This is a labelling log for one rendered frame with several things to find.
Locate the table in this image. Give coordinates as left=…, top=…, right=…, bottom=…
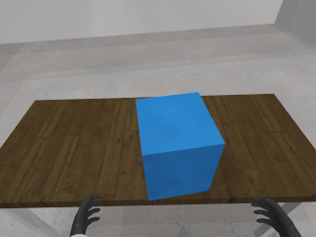
left=0, top=94, right=316, bottom=237

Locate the left robot hand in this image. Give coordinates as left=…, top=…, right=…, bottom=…
left=69, top=194, right=101, bottom=237

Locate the carton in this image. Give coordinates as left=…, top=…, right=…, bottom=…
left=135, top=92, right=225, bottom=200

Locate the right robot hand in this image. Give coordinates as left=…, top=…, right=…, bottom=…
left=251, top=197, right=302, bottom=237

